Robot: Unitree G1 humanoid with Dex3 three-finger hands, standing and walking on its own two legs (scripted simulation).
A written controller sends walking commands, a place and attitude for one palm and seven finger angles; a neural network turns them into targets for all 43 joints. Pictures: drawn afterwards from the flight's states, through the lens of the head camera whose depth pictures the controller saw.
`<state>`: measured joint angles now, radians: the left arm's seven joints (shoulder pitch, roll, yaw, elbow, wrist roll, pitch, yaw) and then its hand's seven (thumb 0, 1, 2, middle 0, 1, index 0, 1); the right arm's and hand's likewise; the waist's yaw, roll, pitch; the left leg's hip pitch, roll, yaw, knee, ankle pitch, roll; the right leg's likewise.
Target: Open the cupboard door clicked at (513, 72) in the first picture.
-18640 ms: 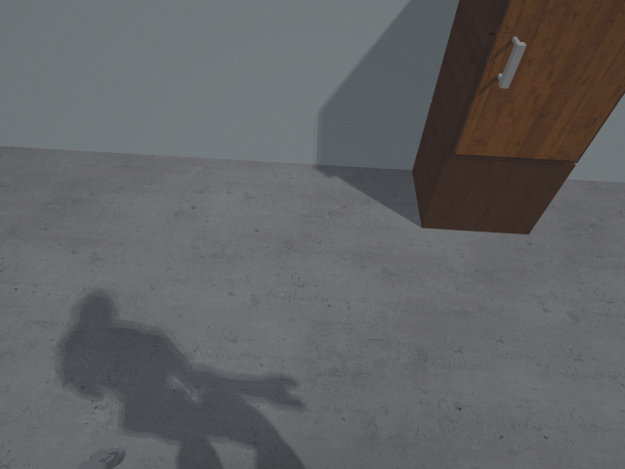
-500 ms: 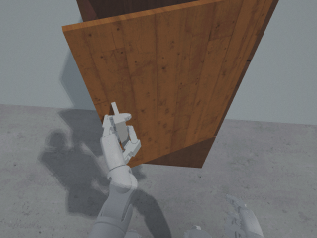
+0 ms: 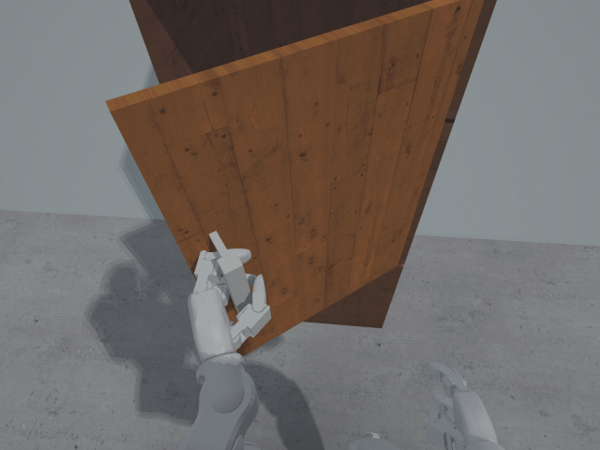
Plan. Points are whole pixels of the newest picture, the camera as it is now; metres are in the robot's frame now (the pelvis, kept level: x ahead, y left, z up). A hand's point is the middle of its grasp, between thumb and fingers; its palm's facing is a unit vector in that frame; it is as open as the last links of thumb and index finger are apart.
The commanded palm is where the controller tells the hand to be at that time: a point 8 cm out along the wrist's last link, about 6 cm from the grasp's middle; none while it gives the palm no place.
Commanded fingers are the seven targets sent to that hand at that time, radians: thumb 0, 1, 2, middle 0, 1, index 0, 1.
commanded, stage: open thumb and fingers to let go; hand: left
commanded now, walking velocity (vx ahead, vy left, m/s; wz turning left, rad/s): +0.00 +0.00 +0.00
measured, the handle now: (231, 275) +0.33 +0.11 +0.06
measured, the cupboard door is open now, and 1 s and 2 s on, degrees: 37 39 39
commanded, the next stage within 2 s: slide the hand sideways off the handle in 0.64 s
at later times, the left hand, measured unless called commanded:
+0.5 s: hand (252, 306) +0.29 +0.08 +0.05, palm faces +0.31 -0.95 -0.02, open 14.2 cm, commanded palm +0.24 +0.12 +0.06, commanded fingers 0.00 -0.50 0.30 -0.19 -0.55 -0.19 -0.55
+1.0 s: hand (245, 342) +0.24 +0.08 +0.06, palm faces -0.16 -0.99 +0.02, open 16.3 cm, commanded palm +0.22 +0.13 +0.06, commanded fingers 0.00 -0.50 0.30 -0.15 -0.30 -0.15 -0.30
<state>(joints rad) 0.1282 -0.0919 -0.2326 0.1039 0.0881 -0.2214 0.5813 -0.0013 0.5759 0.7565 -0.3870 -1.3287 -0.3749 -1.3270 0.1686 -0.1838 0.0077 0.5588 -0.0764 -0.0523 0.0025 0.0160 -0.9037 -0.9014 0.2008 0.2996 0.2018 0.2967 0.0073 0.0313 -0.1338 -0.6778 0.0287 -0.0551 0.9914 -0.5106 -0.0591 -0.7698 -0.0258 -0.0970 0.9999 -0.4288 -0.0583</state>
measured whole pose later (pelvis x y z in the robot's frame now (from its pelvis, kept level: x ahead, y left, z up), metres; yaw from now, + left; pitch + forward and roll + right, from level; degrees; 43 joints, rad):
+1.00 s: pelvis -0.01 +0.04 -0.01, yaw -1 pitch +11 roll +0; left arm 0.23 0.05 -0.28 -0.05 -0.03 -0.28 0.06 -0.01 -0.50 0.30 -0.17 -0.33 -0.13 -0.34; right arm 0.25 -0.23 0.01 0.45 -0.01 -0.08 -0.01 0.02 -0.90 -0.90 0.20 0.30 0.20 0.30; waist 0.00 0.04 -0.09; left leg -0.72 0.00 -0.02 1.07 -0.54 -0.01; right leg -0.80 -0.05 -0.06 1.04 -0.43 -0.01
